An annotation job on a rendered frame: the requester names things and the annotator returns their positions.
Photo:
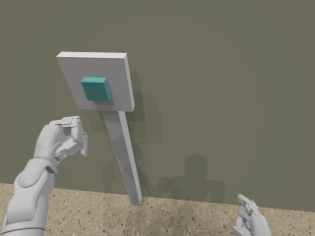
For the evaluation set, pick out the left robot forearm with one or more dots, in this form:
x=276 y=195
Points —
x=26 y=212

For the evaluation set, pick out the right robot hand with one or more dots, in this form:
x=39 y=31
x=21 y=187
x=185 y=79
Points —
x=255 y=223

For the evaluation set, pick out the button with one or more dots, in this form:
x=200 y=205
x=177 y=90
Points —
x=96 y=89

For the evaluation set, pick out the left robot hand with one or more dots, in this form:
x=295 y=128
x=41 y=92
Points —
x=53 y=145

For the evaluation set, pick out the panel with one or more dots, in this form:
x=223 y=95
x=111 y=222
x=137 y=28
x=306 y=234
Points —
x=114 y=67

